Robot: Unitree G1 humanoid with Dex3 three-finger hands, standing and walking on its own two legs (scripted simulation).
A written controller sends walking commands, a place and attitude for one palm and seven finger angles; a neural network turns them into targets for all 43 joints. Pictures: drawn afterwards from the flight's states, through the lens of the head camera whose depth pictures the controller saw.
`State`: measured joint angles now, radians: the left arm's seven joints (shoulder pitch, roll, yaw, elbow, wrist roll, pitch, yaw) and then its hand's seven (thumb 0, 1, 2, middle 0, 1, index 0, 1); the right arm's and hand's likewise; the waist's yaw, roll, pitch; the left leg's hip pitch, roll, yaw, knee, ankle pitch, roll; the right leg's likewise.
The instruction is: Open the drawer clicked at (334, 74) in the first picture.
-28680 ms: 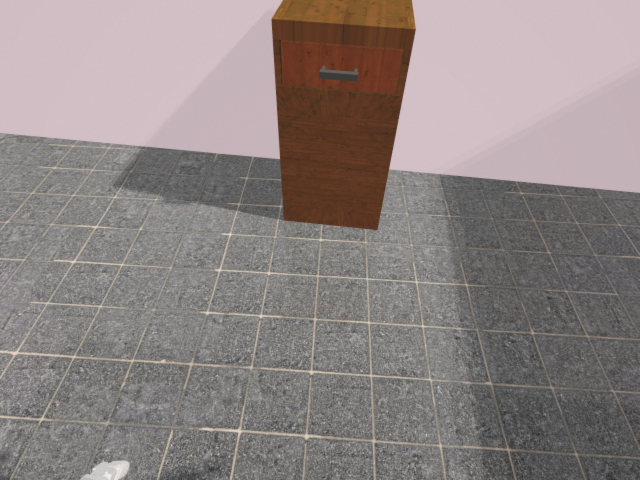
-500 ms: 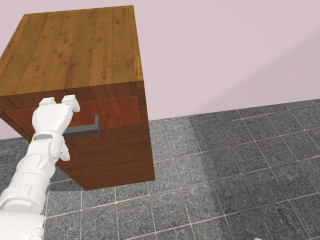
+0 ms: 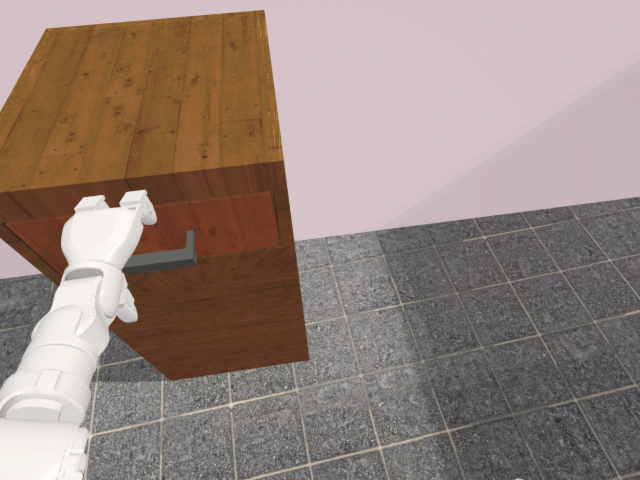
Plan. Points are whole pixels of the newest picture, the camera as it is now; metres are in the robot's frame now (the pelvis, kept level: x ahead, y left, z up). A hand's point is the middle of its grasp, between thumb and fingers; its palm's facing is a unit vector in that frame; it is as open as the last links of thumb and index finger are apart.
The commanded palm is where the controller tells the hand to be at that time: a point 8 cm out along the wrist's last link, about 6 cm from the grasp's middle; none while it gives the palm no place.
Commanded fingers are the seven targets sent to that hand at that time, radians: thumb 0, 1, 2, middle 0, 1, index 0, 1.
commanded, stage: re-aim the fingers above the handle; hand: left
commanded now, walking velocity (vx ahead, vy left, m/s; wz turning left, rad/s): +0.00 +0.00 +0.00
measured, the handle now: (156, 251) +0.44 +0.28 -0.03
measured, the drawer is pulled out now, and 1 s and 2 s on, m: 0.00 0.00 0.00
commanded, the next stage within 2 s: lower the fingers behind the handle in 0.46 s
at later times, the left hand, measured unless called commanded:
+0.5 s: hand (123, 257) +0.39 +0.30 +0.02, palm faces -0.02 -0.02 -1.00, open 13.7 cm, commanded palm +0.37 +0.29 +0.08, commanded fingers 0.00 -0.50 0.30 -0.30 -1.20 -0.30 -1.20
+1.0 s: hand (126, 274) +0.38 +0.30 +0.00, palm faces -0.03 -0.03 -1.00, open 13.8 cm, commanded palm +0.36 +0.29 +0.05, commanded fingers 0.00 -0.50 0.30 -0.30 -1.20 -0.30 -1.20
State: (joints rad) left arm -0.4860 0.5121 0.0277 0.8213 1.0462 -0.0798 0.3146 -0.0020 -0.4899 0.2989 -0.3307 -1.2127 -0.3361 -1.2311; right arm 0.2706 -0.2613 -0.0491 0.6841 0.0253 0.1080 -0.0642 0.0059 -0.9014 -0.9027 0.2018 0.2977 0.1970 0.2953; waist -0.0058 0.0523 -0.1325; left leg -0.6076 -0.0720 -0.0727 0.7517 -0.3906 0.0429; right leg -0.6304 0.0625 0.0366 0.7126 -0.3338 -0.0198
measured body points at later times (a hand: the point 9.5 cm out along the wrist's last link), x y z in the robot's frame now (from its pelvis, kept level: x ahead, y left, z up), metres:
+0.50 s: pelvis +0.01 +0.00 +0.00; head +0.07 -0.01 +0.45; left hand +0.39 +0.29 +0.08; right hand +0.11 -0.26 -0.13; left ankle -0.02 +0.09 -0.71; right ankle +0.00 -0.11 -0.71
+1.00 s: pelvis +0.00 +0.01 -0.01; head +0.08 +0.00 +0.44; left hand +0.38 +0.30 +0.05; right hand +0.10 -0.26 -0.14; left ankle -0.02 +0.09 -0.71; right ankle +0.00 -0.11 -0.71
